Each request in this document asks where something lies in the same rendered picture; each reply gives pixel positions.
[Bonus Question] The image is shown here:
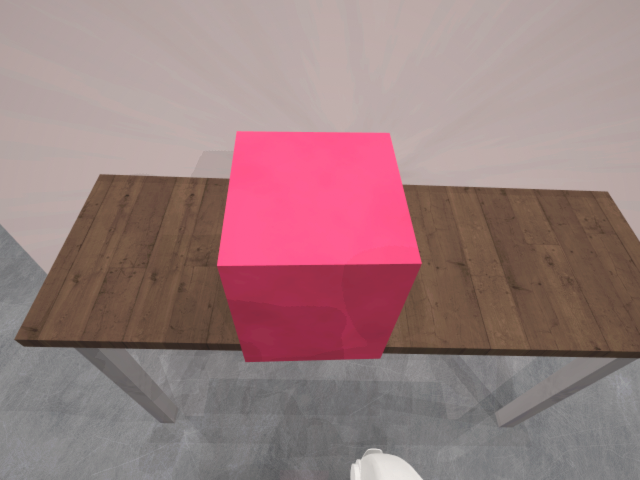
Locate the robot right thigh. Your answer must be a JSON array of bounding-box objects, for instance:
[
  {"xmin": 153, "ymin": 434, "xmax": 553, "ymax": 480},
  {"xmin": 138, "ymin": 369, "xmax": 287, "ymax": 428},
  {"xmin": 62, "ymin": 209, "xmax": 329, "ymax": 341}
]
[{"xmin": 350, "ymin": 453, "xmax": 423, "ymax": 480}]

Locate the robot right shin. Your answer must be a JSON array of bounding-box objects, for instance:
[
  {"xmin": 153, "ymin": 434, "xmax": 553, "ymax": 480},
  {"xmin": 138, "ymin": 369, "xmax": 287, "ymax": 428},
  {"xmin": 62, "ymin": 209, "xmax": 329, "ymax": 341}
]
[{"xmin": 362, "ymin": 449, "xmax": 383, "ymax": 458}]

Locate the carton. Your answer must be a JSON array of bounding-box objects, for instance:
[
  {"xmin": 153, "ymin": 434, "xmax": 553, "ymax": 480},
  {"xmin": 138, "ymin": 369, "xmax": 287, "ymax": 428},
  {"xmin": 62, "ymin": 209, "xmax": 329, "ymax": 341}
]
[{"xmin": 217, "ymin": 131, "xmax": 422, "ymax": 362}]

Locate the table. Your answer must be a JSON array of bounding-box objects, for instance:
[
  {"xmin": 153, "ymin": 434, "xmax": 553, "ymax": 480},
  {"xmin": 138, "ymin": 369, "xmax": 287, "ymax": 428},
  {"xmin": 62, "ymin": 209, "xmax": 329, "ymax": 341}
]
[{"xmin": 14, "ymin": 174, "xmax": 640, "ymax": 428}]

